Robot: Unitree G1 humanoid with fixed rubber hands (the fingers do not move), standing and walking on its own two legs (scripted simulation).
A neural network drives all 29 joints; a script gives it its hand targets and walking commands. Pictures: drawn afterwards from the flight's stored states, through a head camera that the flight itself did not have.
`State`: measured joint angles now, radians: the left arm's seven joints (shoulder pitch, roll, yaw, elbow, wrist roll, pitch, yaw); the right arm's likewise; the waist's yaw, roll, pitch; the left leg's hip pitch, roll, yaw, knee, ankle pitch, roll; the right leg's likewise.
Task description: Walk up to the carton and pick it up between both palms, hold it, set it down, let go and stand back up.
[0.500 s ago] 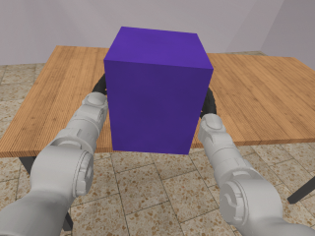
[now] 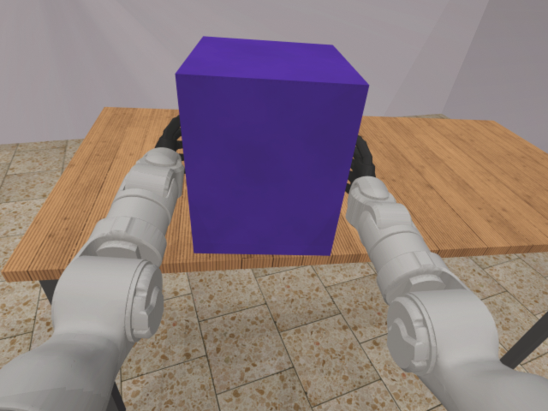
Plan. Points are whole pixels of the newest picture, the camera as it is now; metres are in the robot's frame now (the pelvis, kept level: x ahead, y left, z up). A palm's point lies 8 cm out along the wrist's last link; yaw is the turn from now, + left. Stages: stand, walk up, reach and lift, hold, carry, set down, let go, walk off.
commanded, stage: reach and lift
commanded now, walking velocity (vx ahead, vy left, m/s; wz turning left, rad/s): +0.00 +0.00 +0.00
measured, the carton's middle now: (266, 144) +0.43 +0.03 +0.24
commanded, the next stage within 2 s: hold in 1.40 s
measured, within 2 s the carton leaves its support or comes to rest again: neither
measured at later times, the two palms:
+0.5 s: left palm (168, 161) +0.40 +0.17 +0.22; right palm (367, 178) +0.39 -0.12 +0.22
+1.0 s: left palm (173, 160) +0.40 +0.16 +0.22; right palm (372, 172) +0.40 -0.13 +0.23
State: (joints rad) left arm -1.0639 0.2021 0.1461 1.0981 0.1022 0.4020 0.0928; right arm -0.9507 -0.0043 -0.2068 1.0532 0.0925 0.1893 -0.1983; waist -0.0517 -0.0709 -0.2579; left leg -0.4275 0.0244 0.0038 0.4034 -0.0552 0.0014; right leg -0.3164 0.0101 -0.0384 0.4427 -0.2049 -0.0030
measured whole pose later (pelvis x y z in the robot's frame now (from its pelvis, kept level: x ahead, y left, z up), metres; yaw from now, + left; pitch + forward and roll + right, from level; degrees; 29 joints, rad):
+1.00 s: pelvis +0.00 +0.00 +0.00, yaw +0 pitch +3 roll -1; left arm -0.97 0.16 0.14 0.78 0.10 0.66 0.12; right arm -0.97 -0.09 -0.08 0.92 0.26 0.39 -0.20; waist -0.05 -0.06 -0.23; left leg -0.39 0.02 0.00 0.39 -0.05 0.00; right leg -0.29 0.01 -0.04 0.44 -0.21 0.00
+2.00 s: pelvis +0.00 +0.00 +0.00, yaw +0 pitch +3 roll -1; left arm -0.90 0.14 0.16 0.55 0.10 0.85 0.13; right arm -0.97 -0.14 0.01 0.78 0.37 0.56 -0.24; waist -0.05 -0.05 -0.29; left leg -0.39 0.02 0.00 0.39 -0.05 0.00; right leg -0.28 0.01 -0.04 0.44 -0.21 0.00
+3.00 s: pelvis +0.00 +0.00 +0.00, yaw +0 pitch +3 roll -1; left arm -0.90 0.14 0.16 0.55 0.10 0.84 0.13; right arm -0.97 -0.14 0.01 0.78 0.36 0.57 -0.24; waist -0.05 -0.04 -0.29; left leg -0.39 0.02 0.00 0.39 -0.05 0.00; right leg -0.28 0.01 -0.04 0.44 -0.21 0.00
